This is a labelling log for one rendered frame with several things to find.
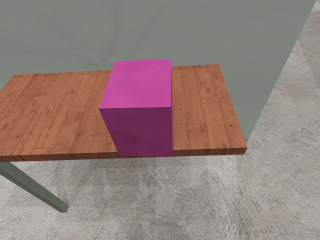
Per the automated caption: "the table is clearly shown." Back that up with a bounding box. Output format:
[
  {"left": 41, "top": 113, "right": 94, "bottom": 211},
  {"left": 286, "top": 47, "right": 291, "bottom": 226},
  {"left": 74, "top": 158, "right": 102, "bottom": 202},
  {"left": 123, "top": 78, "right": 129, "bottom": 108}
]
[{"left": 0, "top": 64, "right": 248, "bottom": 213}]

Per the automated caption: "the carton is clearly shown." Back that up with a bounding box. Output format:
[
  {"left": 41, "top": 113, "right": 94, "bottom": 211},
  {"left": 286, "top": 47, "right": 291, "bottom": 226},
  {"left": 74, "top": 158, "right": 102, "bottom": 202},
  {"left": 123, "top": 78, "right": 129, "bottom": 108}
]
[{"left": 98, "top": 59, "right": 173, "bottom": 157}]

